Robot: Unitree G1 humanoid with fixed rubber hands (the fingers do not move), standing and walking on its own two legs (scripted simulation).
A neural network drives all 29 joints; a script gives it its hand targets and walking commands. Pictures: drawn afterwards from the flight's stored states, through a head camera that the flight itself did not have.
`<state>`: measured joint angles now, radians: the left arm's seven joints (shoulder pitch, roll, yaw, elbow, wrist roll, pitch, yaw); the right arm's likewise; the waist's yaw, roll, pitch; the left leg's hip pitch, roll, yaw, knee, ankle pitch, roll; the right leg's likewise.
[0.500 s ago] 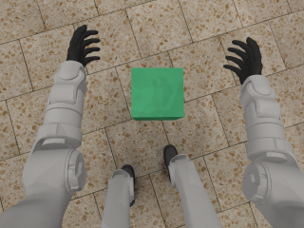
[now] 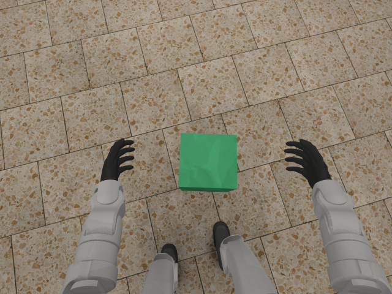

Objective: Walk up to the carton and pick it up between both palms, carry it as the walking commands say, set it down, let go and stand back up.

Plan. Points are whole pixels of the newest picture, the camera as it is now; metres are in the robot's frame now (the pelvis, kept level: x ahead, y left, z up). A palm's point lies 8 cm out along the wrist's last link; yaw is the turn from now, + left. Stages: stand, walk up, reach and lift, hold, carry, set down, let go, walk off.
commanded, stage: let go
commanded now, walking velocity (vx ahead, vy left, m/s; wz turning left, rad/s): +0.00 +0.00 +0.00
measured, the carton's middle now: (206, 165) +0.44 -0.08 -0.59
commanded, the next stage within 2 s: stand in 0.88 s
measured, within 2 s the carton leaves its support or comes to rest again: neither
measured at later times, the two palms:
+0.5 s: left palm (39, 265) +0.24 +0.24 -0.01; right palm (339, 250) +0.19 -0.22 -0.01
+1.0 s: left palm (16, 290) +0.21 +0.28 -0.02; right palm (347, 246) +0.19 -0.24 -0.02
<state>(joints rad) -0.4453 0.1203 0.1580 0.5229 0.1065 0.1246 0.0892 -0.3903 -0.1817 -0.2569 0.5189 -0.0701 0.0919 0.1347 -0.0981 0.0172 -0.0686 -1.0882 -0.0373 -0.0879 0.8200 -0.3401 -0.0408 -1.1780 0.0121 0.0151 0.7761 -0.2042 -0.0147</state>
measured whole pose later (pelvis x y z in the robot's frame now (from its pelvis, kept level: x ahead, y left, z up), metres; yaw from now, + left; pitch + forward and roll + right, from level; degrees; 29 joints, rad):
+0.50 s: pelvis +0.05 +0.02 +0.06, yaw -2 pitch +2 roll -1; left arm 0.18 0.20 0.05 0.48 0.02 0.03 -0.04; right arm 0.24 -0.22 -0.04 0.41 0.00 0.05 0.07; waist -0.03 0.02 0.07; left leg -0.17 -0.01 -0.06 0.46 -0.32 0.01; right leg -0.27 0.02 0.04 0.42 -0.19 0.01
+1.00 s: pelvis +0.05 +0.02 +0.05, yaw -1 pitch -2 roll -1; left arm 0.19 0.26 0.04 0.62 0.04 0.06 0.01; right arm 0.22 -0.28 -0.04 0.55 -0.04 0.09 -0.01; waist 0.00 0.04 0.02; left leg -0.12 -0.02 -0.07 0.52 -0.37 0.01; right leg -0.23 0.01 0.03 0.51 -0.26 0.02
